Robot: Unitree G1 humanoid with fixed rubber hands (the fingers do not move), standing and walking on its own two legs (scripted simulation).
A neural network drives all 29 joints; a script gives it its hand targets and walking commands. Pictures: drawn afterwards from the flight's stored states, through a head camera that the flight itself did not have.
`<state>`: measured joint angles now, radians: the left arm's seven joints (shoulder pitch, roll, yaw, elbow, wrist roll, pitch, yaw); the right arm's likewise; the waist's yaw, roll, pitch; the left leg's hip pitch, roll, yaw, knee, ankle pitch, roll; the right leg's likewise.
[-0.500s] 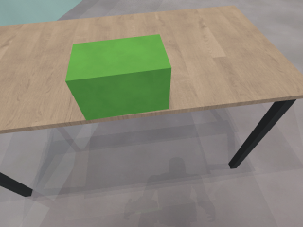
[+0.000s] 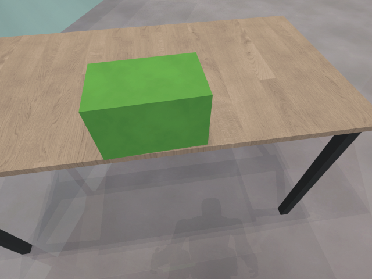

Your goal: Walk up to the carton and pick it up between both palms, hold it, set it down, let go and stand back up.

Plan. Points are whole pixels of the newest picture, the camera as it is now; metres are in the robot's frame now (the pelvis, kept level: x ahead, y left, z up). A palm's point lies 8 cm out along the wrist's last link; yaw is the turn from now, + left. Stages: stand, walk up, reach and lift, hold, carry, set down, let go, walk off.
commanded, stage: stand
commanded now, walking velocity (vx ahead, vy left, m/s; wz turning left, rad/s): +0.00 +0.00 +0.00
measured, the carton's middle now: (150, 105) +0.51 +0.09 +0.08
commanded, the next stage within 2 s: none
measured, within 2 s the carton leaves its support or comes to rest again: neither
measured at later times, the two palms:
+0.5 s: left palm out of the picture +0.01 +0.24 -0.14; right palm out of the picture +0.00 -0.23 -0.14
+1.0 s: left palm out of the picture +0.00 +0.24 -0.14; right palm out of the picture -0.01 -0.21 -0.14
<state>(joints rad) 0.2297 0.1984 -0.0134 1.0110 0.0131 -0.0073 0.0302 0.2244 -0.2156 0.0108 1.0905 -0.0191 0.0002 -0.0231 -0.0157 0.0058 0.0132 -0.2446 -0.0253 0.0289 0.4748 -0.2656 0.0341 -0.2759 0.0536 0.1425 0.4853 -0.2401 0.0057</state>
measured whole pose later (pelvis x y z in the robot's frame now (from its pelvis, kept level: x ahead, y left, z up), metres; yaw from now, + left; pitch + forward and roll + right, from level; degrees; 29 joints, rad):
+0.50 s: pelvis +0.00 +0.01 +0.00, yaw +0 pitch +0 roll +0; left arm 0.26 0.17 -0.01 1.09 0.01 0.01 0.04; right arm 0.25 -0.18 0.00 1.14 -0.02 0.01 -0.03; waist -0.01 0.00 0.04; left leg -0.19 -0.03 0.04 0.46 -0.27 0.04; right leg -0.22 0.05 0.15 0.47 -0.24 0.02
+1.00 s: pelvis +0.01 +0.02 +0.00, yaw -1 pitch -1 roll +0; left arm 0.27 0.15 -0.01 1.12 0.01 0.01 0.05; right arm 0.27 -0.17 0.00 1.14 -0.02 0.01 -0.04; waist -0.01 0.00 0.04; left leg -0.17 -0.04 0.04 0.45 -0.27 0.06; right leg -0.20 0.04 0.16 0.46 -0.25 0.03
